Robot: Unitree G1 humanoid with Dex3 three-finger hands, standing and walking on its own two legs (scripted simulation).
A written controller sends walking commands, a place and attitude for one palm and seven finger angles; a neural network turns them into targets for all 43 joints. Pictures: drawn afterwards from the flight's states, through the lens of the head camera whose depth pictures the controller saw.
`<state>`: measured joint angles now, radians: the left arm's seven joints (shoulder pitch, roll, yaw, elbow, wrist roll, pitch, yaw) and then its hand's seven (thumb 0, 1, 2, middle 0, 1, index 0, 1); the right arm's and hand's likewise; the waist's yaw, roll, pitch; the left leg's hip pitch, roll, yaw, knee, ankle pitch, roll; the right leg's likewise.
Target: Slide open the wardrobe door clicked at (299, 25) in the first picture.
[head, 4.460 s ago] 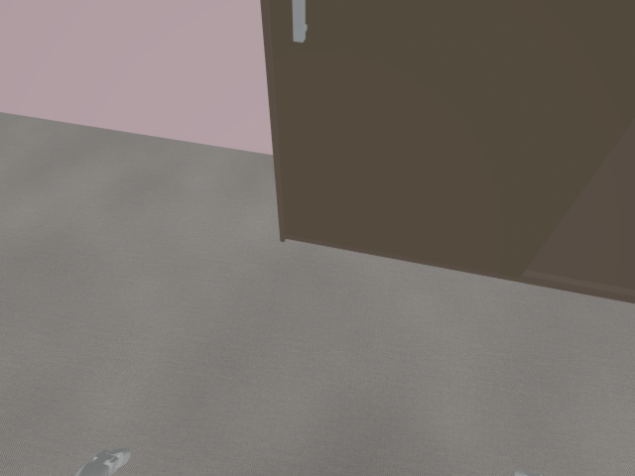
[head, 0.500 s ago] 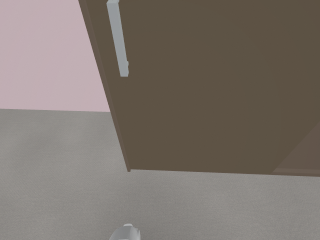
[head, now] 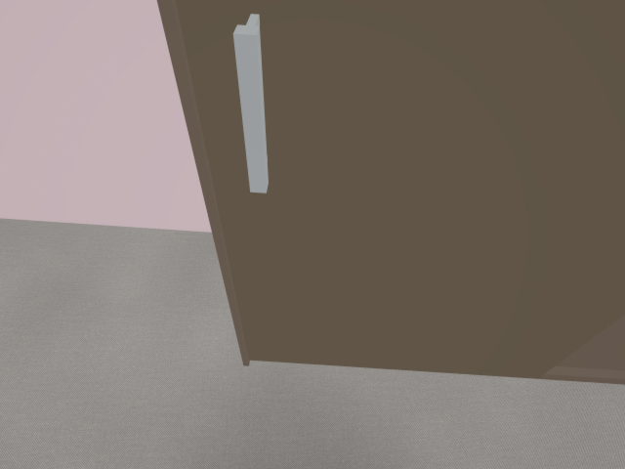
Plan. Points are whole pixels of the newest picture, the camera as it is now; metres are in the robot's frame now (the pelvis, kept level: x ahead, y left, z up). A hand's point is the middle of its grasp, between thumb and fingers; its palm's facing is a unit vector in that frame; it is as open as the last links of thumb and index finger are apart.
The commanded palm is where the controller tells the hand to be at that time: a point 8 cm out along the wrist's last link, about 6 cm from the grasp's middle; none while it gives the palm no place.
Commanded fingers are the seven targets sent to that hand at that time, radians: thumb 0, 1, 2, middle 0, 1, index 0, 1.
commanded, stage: come to a stop and stand still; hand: left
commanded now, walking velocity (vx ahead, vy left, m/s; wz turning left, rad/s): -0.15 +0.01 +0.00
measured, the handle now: (256, 112) +0.51 +0.11 +0.20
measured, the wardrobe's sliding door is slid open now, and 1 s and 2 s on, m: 0.00 0.00 0.00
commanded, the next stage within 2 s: look again from close up in 1.74 s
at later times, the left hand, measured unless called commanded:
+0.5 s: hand out of the picture +0.02 +0.19 -0.18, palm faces +0.08 -0.98 -0.18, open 7.3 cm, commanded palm none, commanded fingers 0.00 0.90 0.90 -0.20 -0.30 -0.20 -0.30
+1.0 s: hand out of the picture -0.04 +0.16 -0.18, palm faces +0.05 -0.98 -0.20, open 7.3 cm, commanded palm none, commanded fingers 0.00 0.90 0.90 -0.20 -0.30 -0.20 -0.30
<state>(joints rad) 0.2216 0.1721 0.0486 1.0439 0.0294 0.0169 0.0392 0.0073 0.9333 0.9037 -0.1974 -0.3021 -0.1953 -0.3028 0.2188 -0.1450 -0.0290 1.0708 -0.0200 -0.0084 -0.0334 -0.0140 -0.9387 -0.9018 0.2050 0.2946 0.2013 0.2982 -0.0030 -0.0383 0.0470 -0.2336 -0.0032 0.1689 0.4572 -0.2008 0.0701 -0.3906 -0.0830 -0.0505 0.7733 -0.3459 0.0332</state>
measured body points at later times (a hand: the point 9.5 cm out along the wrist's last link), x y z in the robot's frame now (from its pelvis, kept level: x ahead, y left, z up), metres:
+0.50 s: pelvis -0.03 +0.01 +0.00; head -0.02 +0.03 +0.45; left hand +0.01 +0.24 -0.17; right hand +0.00 -0.22 -0.15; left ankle -0.06 +0.11 -0.74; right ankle +0.02 -0.13 -0.73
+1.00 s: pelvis -0.04 -0.02 +0.00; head -0.05 -0.02 +0.45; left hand -0.04 +0.21 -0.16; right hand -0.04 -0.24 -0.16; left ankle -0.06 +0.11 -0.74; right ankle -0.05 -0.11 -0.74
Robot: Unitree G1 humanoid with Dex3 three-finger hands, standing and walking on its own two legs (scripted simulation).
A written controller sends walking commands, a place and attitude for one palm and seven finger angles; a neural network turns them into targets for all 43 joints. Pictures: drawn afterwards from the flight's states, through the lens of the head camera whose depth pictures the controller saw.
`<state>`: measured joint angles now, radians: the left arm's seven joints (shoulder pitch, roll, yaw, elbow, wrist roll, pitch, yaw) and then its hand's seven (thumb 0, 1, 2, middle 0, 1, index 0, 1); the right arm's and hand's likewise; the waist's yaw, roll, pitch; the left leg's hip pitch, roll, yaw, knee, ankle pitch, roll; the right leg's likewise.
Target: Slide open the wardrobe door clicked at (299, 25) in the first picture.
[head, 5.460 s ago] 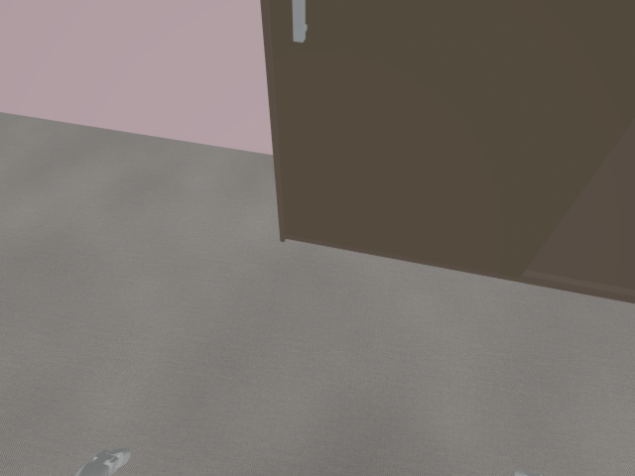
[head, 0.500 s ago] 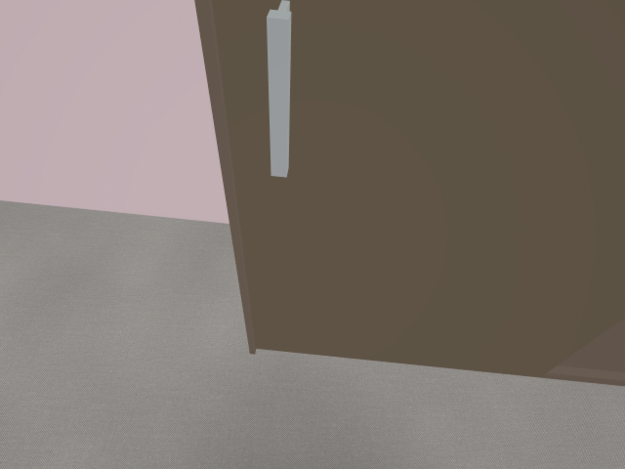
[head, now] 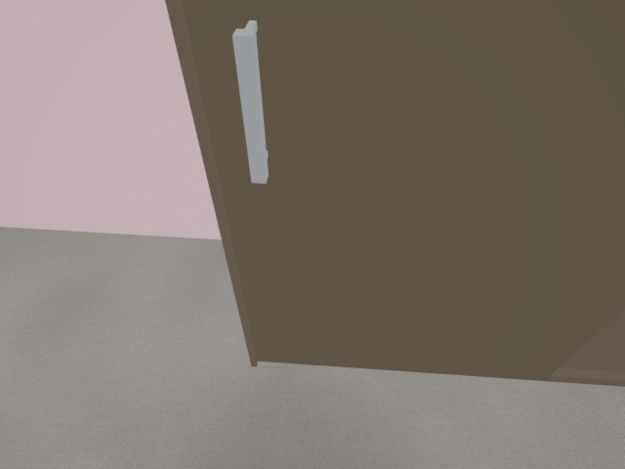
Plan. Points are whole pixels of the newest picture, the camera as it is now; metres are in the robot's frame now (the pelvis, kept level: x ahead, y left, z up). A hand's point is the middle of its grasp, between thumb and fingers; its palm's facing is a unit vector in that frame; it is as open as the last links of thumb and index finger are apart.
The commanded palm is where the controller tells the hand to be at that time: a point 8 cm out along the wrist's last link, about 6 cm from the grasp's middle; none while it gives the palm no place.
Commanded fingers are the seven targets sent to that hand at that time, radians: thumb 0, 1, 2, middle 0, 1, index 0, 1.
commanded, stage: come to a stop and stand still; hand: left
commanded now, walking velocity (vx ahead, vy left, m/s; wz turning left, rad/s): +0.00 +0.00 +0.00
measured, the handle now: (256, 108) +0.56 +0.11 +0.20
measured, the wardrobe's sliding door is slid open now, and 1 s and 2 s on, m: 0.00 0.00 0.00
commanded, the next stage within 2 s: look again from close up in 0.74 s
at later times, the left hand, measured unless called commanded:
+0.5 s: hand out of the picture -0.05 +0.25 -0.17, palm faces +0.02 -0.97 -0.26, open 7.4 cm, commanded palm none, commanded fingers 0.00 0.90 0.90 -0.20 -0.30 -0.20 -0.30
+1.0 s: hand out of the picture -0.11 +0.19 -0.18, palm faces +0.06 -0.99 -0.08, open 7.4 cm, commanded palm none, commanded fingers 0.00 0.90 0.90 -0.20 -0.30 -0.20 -0.30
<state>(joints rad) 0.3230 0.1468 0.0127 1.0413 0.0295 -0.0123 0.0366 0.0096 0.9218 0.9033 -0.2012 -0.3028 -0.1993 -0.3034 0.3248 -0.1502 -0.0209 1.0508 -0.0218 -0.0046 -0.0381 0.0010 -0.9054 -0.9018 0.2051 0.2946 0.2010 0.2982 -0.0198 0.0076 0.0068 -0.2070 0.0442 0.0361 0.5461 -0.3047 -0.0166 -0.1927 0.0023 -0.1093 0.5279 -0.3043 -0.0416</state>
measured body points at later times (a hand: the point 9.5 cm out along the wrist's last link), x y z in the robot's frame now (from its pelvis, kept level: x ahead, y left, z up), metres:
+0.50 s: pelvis -0.06 +0.04 +0.01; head -0.09 +0.05 +0.46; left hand -0.05 +0.30 -0.15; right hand -0.05 -0.21 -0.14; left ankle -0.01 +0.13 -0.73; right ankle -0.01 -0.09 -0.73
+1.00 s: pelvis -0.07 +0.06 +0.00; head -0.09 +0.07 +0.45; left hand -0.11 +0.24 -0.17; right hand -0.09 -0.15 -0.15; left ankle -0.04 +0.15 -0.73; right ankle -0.05 -0.07 -0.73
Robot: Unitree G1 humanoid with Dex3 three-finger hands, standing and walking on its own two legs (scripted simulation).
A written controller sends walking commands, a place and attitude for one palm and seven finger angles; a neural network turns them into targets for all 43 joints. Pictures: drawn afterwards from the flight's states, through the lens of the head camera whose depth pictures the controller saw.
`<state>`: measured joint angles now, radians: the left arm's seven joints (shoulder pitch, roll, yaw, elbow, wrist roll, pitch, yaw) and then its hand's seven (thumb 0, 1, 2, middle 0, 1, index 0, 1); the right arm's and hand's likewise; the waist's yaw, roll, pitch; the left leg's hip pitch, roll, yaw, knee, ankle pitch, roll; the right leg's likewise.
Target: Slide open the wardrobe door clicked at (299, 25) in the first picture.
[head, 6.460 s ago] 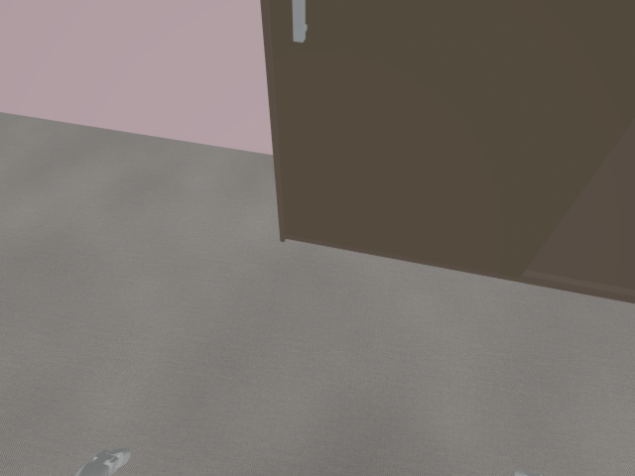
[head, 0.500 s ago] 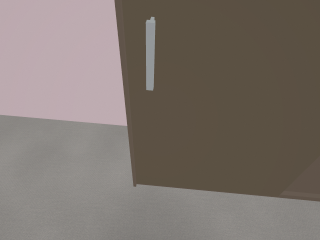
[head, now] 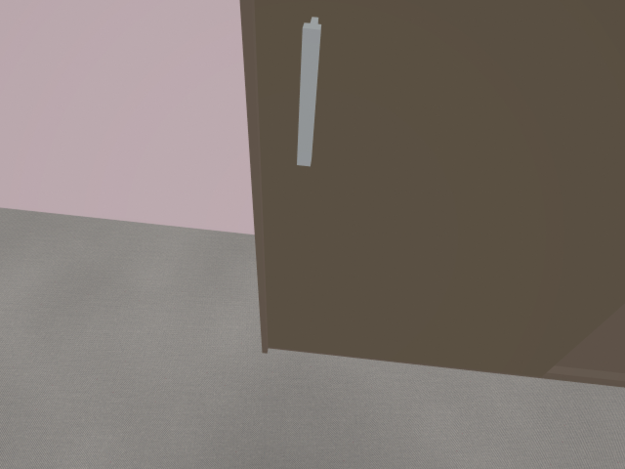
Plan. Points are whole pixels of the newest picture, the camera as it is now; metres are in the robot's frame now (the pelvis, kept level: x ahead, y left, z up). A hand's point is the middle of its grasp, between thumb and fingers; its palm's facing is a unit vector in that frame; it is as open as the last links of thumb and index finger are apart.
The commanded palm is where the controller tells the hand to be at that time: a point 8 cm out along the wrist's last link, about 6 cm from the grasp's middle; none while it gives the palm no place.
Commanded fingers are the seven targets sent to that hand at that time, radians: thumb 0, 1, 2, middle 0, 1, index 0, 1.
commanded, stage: look again from close up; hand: left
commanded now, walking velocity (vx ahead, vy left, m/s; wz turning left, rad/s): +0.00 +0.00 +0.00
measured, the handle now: (309, 96) +0.62 +0.06 +0.20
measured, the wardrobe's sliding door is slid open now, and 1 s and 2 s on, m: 0.00 0.00 0.00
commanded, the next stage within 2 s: shuffle to correct the standing spot in 1.84 s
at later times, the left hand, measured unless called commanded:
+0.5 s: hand out of the picture -0.01 +0.17 -0.17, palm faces +0.03 -0.99 -0.16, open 7.3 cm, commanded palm none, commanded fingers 0.00 0.90 0.90 -0.20 -0.30 -0.20 -0.30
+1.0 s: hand out of the picture -0.02 +0.17 -0.17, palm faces +0.01 -0.99 -0.16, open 7.3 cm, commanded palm none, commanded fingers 0.00 0.90 0.90 -0.20 -0.30 -0.20 -0.30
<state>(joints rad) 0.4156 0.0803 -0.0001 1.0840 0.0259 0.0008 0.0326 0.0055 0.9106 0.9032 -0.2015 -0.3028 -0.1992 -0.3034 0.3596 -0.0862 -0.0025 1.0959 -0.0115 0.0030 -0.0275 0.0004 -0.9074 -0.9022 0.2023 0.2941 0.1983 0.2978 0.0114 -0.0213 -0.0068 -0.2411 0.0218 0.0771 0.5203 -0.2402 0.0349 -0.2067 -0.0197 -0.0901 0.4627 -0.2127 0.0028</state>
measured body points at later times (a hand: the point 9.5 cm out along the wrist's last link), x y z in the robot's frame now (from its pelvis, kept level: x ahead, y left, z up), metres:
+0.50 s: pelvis +0.01 +0.02 +0.00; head +0.01 +0.03 +0.45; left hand -0.01 +0.22 -0.16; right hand -0.01 -0.19 -0.16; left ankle +0.03 +0.09 -0.74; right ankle +0.02 -0.12 -0.74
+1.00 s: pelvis +0.01 +0.02 +0.00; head +0.01 +0.02 +0.45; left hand -0.01 +0.22 -0.16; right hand -0.02 -0.19 -0.16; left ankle +0.03 +0.09 -0.74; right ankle +0.02 -0.12 -0.74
